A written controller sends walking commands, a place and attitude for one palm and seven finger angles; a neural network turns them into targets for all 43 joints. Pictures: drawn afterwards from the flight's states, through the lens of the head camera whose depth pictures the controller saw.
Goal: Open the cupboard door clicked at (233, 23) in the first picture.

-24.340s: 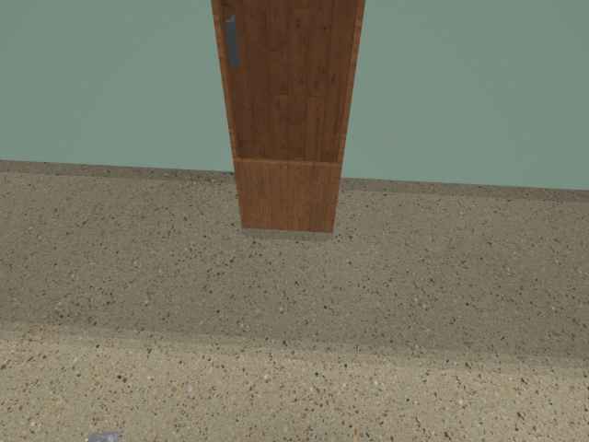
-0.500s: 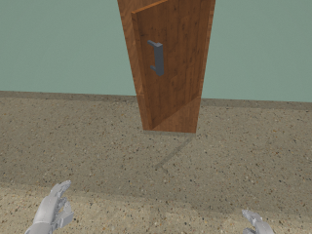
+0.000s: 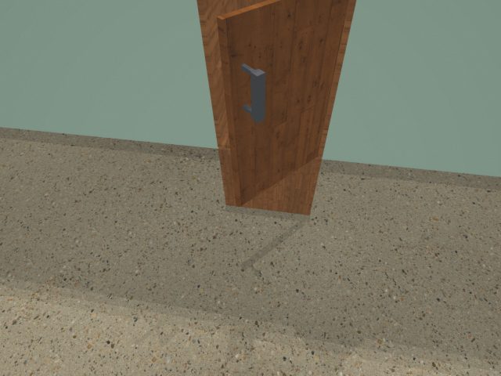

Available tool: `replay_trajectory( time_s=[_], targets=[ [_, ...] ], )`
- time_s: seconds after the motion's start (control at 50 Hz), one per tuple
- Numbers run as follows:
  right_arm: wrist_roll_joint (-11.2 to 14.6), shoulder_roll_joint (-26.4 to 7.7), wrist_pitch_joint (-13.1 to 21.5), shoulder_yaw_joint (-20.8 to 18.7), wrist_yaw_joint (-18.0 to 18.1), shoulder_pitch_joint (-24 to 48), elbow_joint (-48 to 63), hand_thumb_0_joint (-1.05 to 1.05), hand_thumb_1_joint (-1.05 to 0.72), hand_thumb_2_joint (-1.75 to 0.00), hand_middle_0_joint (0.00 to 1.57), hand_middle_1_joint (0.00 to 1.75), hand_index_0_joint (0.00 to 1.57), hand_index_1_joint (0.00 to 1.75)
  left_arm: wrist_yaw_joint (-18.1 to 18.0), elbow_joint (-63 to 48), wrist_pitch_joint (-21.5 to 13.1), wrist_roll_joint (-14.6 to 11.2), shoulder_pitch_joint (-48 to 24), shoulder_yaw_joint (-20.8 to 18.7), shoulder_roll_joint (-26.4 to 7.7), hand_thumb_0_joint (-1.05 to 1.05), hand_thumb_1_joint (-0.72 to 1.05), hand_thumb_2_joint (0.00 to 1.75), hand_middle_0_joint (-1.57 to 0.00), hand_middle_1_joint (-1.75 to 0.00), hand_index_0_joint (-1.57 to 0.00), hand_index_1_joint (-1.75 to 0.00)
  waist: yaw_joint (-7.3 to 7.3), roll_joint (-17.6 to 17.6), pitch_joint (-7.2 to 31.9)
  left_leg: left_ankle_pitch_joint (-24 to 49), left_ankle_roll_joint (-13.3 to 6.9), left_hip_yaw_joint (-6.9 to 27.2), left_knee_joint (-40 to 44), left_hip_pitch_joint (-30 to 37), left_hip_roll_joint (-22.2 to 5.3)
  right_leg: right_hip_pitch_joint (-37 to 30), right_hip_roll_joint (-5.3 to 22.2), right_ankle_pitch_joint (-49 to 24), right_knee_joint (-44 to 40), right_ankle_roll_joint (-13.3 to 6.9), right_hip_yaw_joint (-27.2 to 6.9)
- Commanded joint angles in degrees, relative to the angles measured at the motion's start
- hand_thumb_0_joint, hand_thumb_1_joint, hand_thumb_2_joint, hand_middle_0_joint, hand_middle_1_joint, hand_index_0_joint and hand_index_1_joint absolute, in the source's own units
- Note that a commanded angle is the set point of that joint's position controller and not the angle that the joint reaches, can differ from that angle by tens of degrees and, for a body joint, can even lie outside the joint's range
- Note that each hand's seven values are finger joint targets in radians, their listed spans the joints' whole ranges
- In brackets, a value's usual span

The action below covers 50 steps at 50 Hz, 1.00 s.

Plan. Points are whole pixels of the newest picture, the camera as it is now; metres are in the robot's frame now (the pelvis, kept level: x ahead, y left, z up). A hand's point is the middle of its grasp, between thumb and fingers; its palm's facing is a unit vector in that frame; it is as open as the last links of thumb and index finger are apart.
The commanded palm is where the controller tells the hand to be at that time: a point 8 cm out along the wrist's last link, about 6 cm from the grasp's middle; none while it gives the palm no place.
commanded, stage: let the arm hang, fingers relaxed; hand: left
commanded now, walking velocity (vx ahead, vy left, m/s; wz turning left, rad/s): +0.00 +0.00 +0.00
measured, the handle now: (252, 93) +0.68 +0.04 +0.09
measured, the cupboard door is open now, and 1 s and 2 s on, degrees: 48 48 48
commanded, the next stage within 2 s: look to check the result in 0.44 s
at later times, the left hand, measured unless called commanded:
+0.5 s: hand out of the picture +0.07 +0.19 -0.16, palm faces +0.01 -0.97 -0.25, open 7.3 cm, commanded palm none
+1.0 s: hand out of the picture +0.10 +0.21 -0.15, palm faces +0.00 -0.95 -0.31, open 7.4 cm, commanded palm none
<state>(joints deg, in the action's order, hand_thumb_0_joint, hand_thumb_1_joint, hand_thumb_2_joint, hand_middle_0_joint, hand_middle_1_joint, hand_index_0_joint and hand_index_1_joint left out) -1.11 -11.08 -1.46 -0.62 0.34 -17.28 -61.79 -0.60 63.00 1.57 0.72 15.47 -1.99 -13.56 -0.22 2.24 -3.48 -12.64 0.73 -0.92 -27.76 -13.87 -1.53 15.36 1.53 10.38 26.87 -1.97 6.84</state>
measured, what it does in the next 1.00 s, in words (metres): stands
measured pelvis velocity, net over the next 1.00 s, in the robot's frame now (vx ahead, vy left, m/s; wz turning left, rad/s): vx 0.04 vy -0.01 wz -0.01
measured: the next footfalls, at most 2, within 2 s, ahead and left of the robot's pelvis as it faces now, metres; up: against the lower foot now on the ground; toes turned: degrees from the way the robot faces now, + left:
none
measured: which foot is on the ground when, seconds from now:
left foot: down 0.00-1.00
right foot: down 0.00-1.00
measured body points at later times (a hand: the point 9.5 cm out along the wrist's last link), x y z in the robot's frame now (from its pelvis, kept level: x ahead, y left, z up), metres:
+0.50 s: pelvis +0.02 -0.01 +0.01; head +0.04 -0.02 +0.46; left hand +0.07 +0.24 -0.14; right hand +0.05 -0.26 -0.15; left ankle +0.03 +0.13 -0.74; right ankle +0.05 -0.10 -0.74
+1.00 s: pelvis +0.04 -0.01 +0.01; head +0.06 -0.03 +0.46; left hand +0.10 +0.26 -0.13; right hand +0.08 -0.28 -0.15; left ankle +0.03 +0.13 -0.74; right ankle +0.05 -0.10 -0.74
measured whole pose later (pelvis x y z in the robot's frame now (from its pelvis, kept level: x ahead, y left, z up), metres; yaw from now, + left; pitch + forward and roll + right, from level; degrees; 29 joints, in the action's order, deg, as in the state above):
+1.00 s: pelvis +0.04 -0.01 +0.01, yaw -1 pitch -2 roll +0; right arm -0.9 -15.5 -0.2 -0.4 0.7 -8.9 -64.6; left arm -0.4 65.4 -0.6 0.6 7.9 -1.6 -14.9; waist -0.2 1.9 -3.6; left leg -11.7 2.1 -1.6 -18.9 -5.7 -2.6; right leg 8.5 0.0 10.4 20.2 -2.4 6.3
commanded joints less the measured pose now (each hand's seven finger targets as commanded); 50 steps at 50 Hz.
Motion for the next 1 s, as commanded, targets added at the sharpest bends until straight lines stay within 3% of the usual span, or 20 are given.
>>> replay_trajectory(
  time_s=[0.0,0.06,0.12,0.16,0.34,0.68,0.76,0.98],
  targets=[
    [-0.3,-7.2,1.1,-1.6,0.7,-2.8,1.0,0.00,-0.90,-0.90,0.20,0.30,0.20,0.30,-0.6,-2.4,-1.9,0.0,-1.8,-1.4,-7.8,0.00,0.90,0.90,-0.20,-0.30,-0.20,-0.30,-0.01,-2.7,-0.6,-4.9,-2.8,4.3,7.6,-2.2,-3.8,0.1,5.7,13.0,-9.2,-1.9,-7.8],
    [-0.3,-7.4,1.4,-1.5,0.7,-1.4,0.6,0.00,-0.90,-0.90,0.20,0.30,0.20,0.30,-0.6,-1.8,-1.9,0.1,-1.9,-1.5,-8.0,0.00,0.90,0.90,-0.20,-0.30,-0.20,-0.30,0.57,-1.1,-1.3,-4.7,-2.8,4.6,9.3,-3.5,-4.2,-1.9,5.5,10.4,-8.4,-1.6,-7.6],
    [-0.2,-7.9,1.7,-1.4,0.7,-0.6,0.3,0.00,-0.90,-0.90,0.20,0.30,0.20,0.30,-0.6,-1.4,-2.3,0.0,-2.4,-1.5,-8.3,0.00,0.90,0.90,-0.20,-0.30,-0.20,-0.30,0.62,-3.2,0.4,-0.4,-2.5,3.9,8.7,-1.7,-3.9,-4.0,6.0,7.1,-8.7,-1.6,-7.8],
    [-0.2,-7.3,1.8,-1.4,0.7,0.0,0.0,0.00,-0.90,-0.90,0.20,0.30,0.20,0.30,-0.7,-1.2,-2.4,0.0,-2.9,-1.4,-8.3,0.00,0.90,0.90,-0.20,-0.30,-0.20,-0.30,0.52,-2.7,0.9,2.0,-2.4,3.5,8.3,-0.3,-3.9,-4.2,6.3,5.3,-8.7,-1.6,-7.5],
    [-0.2,-8.2,1.6,-1.3,0.8,2.7,-0.5,0.00,-0.90,-0.90,0.20,0.30,0.20,0.30,-0.6,-0.9,-2.7,0.1,-4.8,-1.4,-8.6,0.00,0.90,0.90,-0.20,-0.30,-0.20,-0.30,0.45,-0.5,0.1,2.8,-1.8,3.1,9.3,1.5,-4.1,-4.6,6.1,4.1,-10.2,-1.3,-7.9],
    [0.0,-10.8,1.9,-1.4,1.1,5.1,-0.6,0.00,-0.90,-0.90,0.20,0.30,0.20,0.30,-0.7,-0.2,-3.4,-0.1,-6.4,-1.4,-10.3,0.00,0.90,0.90,-0.20,-0.30,-0.20,-0.30,0.07,-1.3,4.1,8.3,-1.5,2.7,10.0,5.6,-5.1,-9.2,6.5,-7.9,-9.9,-1.2,-7.6],
    [0.0,-11.3,1.8,-1.4,1.0,5.8,-0.6,0.00,-0.90,-0.90,0.20,0.30,0.20,0.30,-0.7,-0.2,-3.4,-0.1,-6.9,-1.3,-11.0,0.00,0.90,0.90,-0.20,-0.30,-0.20,-0.30,0.08,-2.2,2.5,7.2,-1.5,2.8,10.4,5.6,-5.1,-8.1,6.4,-6.0,-10.7,-1.1,-7.7],
    [-0.1,-12.9,2.0,-1.3,0.9,7.3,-0.5,0.00,-0.90,-0.90,0.20,0.30,0.20,0.30,-0.5,-0.3,-3.5,-0.1,-8.4,-1.4,-12.4,0.00,0.90,0.90,-0.20,-0.30,-0.20,-0.30,0.08,-1.8,2.9,7.8,-1.4,2.9,11.7,6.2,-5.4,-9.2,6.3,-6.8,-11.1,-1.0,-8.1]
  ],
)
